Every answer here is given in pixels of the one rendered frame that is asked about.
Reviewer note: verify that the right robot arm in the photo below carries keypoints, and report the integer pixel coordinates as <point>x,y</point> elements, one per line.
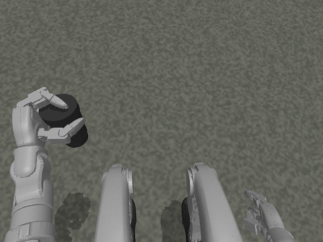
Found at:
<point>278,234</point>

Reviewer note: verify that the cup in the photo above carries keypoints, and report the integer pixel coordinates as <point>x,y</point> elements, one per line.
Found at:
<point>58,118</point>

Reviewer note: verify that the left robot hand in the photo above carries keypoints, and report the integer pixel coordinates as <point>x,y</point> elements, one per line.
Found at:
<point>30,129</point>

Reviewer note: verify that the right robot foot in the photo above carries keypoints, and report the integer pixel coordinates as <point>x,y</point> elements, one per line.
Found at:
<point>186,219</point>

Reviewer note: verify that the left robot arm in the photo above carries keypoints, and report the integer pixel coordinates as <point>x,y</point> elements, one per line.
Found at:
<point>33,199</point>

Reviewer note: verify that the right robot hand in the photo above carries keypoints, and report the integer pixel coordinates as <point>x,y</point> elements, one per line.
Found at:
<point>260,221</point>

